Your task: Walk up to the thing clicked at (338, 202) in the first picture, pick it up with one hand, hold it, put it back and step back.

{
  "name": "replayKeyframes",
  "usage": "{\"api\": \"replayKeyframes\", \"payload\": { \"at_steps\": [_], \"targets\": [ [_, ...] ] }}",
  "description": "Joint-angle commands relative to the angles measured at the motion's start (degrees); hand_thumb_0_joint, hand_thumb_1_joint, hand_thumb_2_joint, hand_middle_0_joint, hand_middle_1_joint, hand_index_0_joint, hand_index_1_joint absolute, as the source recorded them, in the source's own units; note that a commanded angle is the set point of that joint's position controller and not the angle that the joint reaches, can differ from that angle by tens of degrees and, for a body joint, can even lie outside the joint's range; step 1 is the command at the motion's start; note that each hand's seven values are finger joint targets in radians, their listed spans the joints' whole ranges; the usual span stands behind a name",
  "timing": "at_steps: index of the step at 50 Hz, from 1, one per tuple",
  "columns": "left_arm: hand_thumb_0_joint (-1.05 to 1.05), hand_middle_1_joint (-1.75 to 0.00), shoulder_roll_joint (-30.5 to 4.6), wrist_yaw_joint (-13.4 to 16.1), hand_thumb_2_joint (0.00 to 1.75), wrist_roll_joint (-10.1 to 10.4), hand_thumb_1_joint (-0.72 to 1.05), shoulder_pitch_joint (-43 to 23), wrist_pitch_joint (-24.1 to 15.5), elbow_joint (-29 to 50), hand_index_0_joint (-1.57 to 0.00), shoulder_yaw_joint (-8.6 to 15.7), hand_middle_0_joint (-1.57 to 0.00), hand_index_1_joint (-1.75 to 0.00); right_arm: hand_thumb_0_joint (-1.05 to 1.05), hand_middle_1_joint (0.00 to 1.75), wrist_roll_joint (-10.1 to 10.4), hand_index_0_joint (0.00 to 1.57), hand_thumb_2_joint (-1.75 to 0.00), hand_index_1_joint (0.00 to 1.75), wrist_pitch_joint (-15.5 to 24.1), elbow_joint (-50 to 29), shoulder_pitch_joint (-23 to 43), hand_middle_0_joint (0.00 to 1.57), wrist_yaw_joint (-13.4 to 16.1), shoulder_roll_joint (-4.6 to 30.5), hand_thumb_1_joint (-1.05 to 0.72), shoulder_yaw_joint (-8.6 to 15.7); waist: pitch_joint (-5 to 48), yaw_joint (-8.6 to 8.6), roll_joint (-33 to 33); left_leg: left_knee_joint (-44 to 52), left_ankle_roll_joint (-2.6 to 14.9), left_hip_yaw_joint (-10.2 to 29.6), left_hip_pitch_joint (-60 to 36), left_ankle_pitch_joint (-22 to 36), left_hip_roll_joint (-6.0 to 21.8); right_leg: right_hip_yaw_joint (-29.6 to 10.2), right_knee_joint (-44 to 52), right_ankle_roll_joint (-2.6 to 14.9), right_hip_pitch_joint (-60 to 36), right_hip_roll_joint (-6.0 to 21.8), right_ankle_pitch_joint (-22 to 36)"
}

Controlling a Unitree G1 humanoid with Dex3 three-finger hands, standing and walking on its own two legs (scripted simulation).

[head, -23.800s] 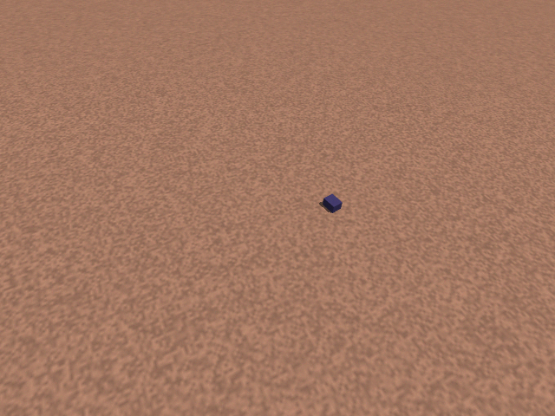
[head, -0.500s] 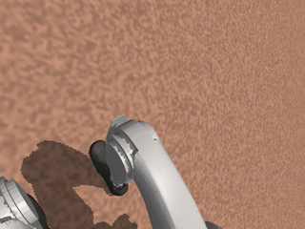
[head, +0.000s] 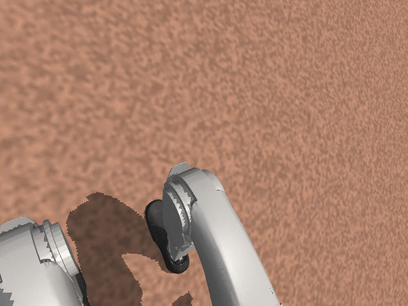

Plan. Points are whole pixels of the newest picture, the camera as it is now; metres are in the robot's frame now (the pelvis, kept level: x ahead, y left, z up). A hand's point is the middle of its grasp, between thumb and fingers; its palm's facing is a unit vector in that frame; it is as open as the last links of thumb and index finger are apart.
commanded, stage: settle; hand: left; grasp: from above
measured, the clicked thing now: out of the picture +0.48 +0.36 -0.26
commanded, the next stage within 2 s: lift in 0.30 s
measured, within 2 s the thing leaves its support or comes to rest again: neither
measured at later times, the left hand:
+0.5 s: hand out of the picture +0.47 +0.33 -0.17, palm faces -0.05 -0.45 -0.89, open 10.0 cm
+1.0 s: hand out of the picture +0.42 +0.35 -0.05, palm faces -0.05 -0.43 -0.90, open 10.0 cm
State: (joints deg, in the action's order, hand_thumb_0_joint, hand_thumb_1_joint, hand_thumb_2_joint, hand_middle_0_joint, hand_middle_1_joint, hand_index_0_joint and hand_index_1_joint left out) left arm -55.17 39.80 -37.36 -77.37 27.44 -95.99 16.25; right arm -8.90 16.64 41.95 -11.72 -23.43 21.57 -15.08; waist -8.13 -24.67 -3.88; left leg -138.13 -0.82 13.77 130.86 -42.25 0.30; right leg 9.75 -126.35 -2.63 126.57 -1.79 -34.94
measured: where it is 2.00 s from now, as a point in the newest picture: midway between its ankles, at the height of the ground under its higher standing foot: (128, 277)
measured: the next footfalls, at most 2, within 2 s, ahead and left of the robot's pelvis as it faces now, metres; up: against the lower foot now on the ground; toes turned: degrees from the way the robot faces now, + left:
none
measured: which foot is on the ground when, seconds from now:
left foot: down 0.00-1.00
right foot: down 0.00-1.00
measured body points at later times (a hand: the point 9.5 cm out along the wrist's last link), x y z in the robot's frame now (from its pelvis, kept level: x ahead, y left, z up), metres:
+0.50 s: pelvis +0.00 -0.01 +0.00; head +0.28 +0.07 +0.35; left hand +0.47 +0.35 -0.12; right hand -0.01 -0.27 -0.07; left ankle +0.06 +0.12 -0.31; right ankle +0.13 -0.12 -0.31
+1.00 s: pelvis +0.00 -0.01 +0.05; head +0.21 +0.04 +0.44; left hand +0.42 +0.37 +0.00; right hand +0.05 -0.27 -0.08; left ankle +0.06 +0.12 -0.31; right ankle +0.13 -0.12 -0.31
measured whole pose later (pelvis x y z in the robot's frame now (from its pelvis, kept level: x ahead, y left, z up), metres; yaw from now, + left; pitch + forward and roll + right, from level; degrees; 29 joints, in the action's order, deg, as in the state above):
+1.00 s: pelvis +0.00 -0.01 +0.05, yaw +9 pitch +37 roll -4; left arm -33.5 29.6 -37.0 -65.7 34.1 -85.1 15.8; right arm -4.4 13.6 53.7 -11.7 -15.5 16.6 -0.5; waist 9.2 -13.5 3.8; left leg -126.1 -0.7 4.3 122.4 -40.5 0.6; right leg 1.7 -121.7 -1.4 122.6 -0.5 -35.8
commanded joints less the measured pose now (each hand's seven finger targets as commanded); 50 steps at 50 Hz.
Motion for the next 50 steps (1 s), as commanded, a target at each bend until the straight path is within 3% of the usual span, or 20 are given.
{"api": "replayKeyframes", "payload": {
  "at_steps": [1,4,6,10,16,18,19,20,21,22,23,24,27,32,37,41,42,46,49,50],
  "targets": [
    [0.0,-0.57,-5.52,0.81,0.75,-1.7,0.72,-15.93,0.04,6.38,-1.09,-2.99,-1.12,-0.59,0.0,0.3,0.43,0.2,-0.9,0.3,-0.21,5.08,-14.75,0.2,0.68,17.31,-0.89,5.75,37.36,-3.35,30.62,16.81,0.23,-4.54,-27.76,13.06,1.51,3.63,9.88,3.65,-21.59,-1.98,12.8],
    [0.0,-0.58,-5.43,0.19,0.73,-1.95,0.66,-17.36,-0.25,6.44,-1.04,-2.79,-1.06,-0.6,0.0,0.3,0.38,0.2,-0.9,0.3,0.15,5.98,-14.44,0.2,1.43,17.24,-0.89,6.4,39.22,-2.89,30.45,17.43,0.1,-4.73,-28.5,12.75,1.31,3.26,9.36,3.78,-21.47,-1.75,12.68],
    [0.0,-0.59,-6.39,0.53,0.76,-3.33,0.66,-17.68,0.04,6.49,-1.04,-2.05,-1.06,-0.62,0.0,0.3,0.6,0.2,-0.9,0.3,0.19,5.88,-14.12,0.2,1.77,17.77,-0.89,6.92,41.0,-1.9,31.47,17.54,-0.07,-4.85,-30.29,13.38,1.43,3.12,9.04,4.07,-20.09,-1.58,12.9],
    [0.0,-0.61,-6.32,0.36,0.73,-4.48,0.65,-19.19,-0.09,7.31,-1.04,-1.64,-1.05,-0.62,0.0,0.3,0.23,0.2,-0.9,0.3,0.52,7.16,-14.65,0.2,2.31,17.14,-0.89,7.62,41.97,-1.93,30.69,17.26,0.36,-6.64,-27.95,12.57,0.88,2.06,9.8,3.79,-21.85,-1.48,12.43],
    [0.0,-0.62,-6.34,0.62,0.82,-4.48,0.68,-19.74,0.39,6.65,-1.07,-0.04,-1.1,-0.65,0.0,0.3,0.08,0.2,-0.9,0.3,0.84,8.2,-15.5,0.2,2.8,16.52,-0.89,8.75,45.11,-0.77,29.67,16.74,0.49,-8.18,-28.74,14.51,0.89,1.15,10.15,3.47,-23.61,-1.31,13.59],
    [0.0,-0.67,-7.03,0.63,0.72,-4.43,0.77,-20.41,0.55,7.83,-1.15,0.81,-1.13,-0.66,0.0,0.3,-0.27,0.2,-0.91,0.3,0.8,9.1,-15.67,0.2,2.91,15.99,-0.92,9.19,45.01,-0.39,28.93,16.96,0.77,-8.61,-27.99,14.23,0.76,0.85,10.63,3.14,-24.22,-0.97,13.12],
    [0.0,-0.6,-6.47,0.43,0.77,-4.48,0.7,-19.43,0.99,6.62,-1.07,0.86,-1.07,-0.61,0.0,0.3,-0.17,0.2,-0.89,0.3,0.78,8.92,-15.47,0.2,2.91,16.28,-0.87,9.69,44.85,-0.34,28.73,17.32,0.7,-8.5,-28.17,14.03,0.71,0.94,10.54,3.21,-23.74,-0.91,12.83],
    [0.0,-0.65,-6.29,0.26,0.69,-4.35,0.73,-19.43,1.14,6.11,-1.12,0.81,-1.1,-0.64,0.0,0.3,-0.11,0.2,-0.91,0.3,0.86,8.69,-15.44,0.2,3.08,16.14,-0.92,9.81,45.73,0.1,28.65,17.14,0.67,-8.91,-28.14,13.69,0.77,0.6,10.79,3.27,-23.89,-1.14,12.31],
    [0.0,-0.58,-7.13,0.33,0.74,-4.6,0.67,-19.21,1.2,6.5,-1.04,1.56,-1.05,-0.59,0.0,0.3,0.21,0.2,-0.89,0.3,0.76,9.43,-16.01,0.2,3.05,15.64,-0.88,9.72,47.04,1.17,29.09,16.99,0.67,-8.67,-29.05,14.18,0.92,0.75,10.38,3.29,-23.67,-0.94,12.61],
    [0.0,-0.63,-6.86,0.14,0.66,-4.28,0.72,-19.47,1.35,7.25,-1.11,1.63,-1.11,-0.62,0.0,0.3,0.3,0.2,-0.91,0.3,0.7,9.48,-16.12,0.2,3.05,15.71,-0.92,10.25,48.22,1.13,29.48,17.23,0.61,-8.8,-29.45,14.72,0.82,0.67,10.27,3.27,-24.66,-0.97,13.08],
    [0.0,-0.59,-6.29,-0.17,0.74,-3.9,0.68,-19.41,1.55,7.23,-1.05,1.48,-1.06,-0.6,0.0,0.3,0.38,0.2,-0.89,0.3,0.69,8.99,-16.15,0.2,3.13,15.73,-0.88,10.53,48.96,1.47,29.12,16.72,0.78,-9.75,-28.71,15.54,0.7,0.1,10.69,3.19,-25.97,-1.18,13.81],
    [0.0,-0.65,-5.48,-0.43,0.67,-3.54,0.72,-19.5,1.88,7.02,-1.11,1.42,-1.1,-0.64,0.0,0.3,0.54,0.2,-0.91,0.3,0.62,8.44,-16.07,0.2,3.2,15.52,-0.92,10.69,49.09,1.58,28.3,15.97,1.01,-10.28,-27.82,16.25,0.64,-0.37,10.91,3.02,-26.11,-1.2,14.56],
    [0.0,-0.59,-5.38,-1.58,0.69,-3.42,0.84,-19.93,2.16,8.36,-1.19,1.31,-1.19,-0.59,0.0,0.3,0.6,0.2,-0.9,0.3,0.18,10.54,-16.3,0.2,3.51,13.47,-0.91,10.76,49.18,2.33,26.26,15.6,1.57,-10.95,-24.66,15.86,0.22,-1.13,11.35,2.48,-27.34,-0.92,14.42],
    [0.0,-0.57,-5.58,-3.24,0.65,-5.59,0.79,-17.82,3.38,11.36,-1.16,1.85,-1.16,-0.57,0.0,0.3,1.79,0.2,-0.9,0.3,-0.41,10.89,-16.6,0.2,4.21,14.0,-0.91,13.49,55.42,5.58,28.14,17.93,0.92,-10.89,-30.46,15.57,0.18,-1.14,10.7,3.38,-26.01,-0.66,12.56],
    [0.0,-0.54,-0.35,-4.87,0.65,-3.68,0.77,-16.08,3.95,15.16,-1.15,0.49,-1.15,-0.54,0.0,0.3,2.82,0.2,-0.9,0.3,-1.38,12.36,-15.91,0.2,5.36,11.77,-0.91,15.7,55.67,6.84,25.69,20.17,1.36,-12.03,-31.29,14.17,-0.17,-2.03,13.43,3.52,-25.96,-0.53,10.69],
    [0.0,-0.52,2.68,-6.08,0.68,-3.61,0.79,-14.51,4.4,18.06,-1.17,-0.66,-1.18,-0.54,0.0,0.3,3.97,0.2,-0.9,0.3,-1.94,12.98,-16.02,0.2,6.38,10.69,-0.9,17.14,57.65,8.4,24.86,22.61,1.15,-12.43,-34.38,14.15,-0.23,-3.03,14.81,3.97,-25.36,-0.27,10.17],
    [0.0,-0.52,4.22,-6.49,0.69,-3.27,0.78,-14.33,4.7,17.89,-1.16,-1.29,-1.18,-0.54,0.0,0.3,4.07,0.2,-0.9,0.3,-2.08,13.07,-15.62,0.2,6.67,10.59,-0.9,17.61,57.35,8.04,23.8,23.62,1.07,-12.43,-35.0,13.96,-0.24,-3.19,15.4,4.01,-25.29,-0.22,9.91],
    [0.0,-0.51,7.77,-7.35,0.69,-2.64,0.82,-12.85,5.7,20.22,-1.2,-3.01,-1.22,-0.52,0.0,0.3,5.04,0.2,-0.9,0.3,-2.59,13.07,-14.65,0.2,8.06,9.5,-0.9,18.26,56.14,9.02,21.65,27.74,1.02,-12.01,-37.28,9.92,-0.27,-3.93,18.83,4.36,-24.32,0.07,5.85],
    [0.0,-0.54,10.96,-8.23,0.72,-1.26,0.84,-11.18,6.89,22.31,-1.2,-3.6,-1.22,-0.55,0.0,0.3,5.68,0.2,-0.9,0.3,-2.9,11.97,-13.54,0.2,8.85,9.13,-0.9,18.36,58.2,9.86,21.48,30.79,0.6,-11.02,-41.96,12.16,-0.35,-3.78,19.65,4.53,-25.11,0.53,7.73],
    [0.0,-0.53,10.4,-8.54,0.72,-1.21,0.84,-10.57,7.25,24.16,-1.2,-3.81,-1.22,-0.55,0.0,0.3,6.0,0.2,-0.9,0.3,-3.12,11.84,-13.15,0.2,9.19,8.56,-0.9,18.02,57.34,10.31,21.33,31.87,0.6,-11.02,-42.78,11.4,-0.38,-3.88,20.97,4.52,-25.42,0.47,6.84]
  ]
}}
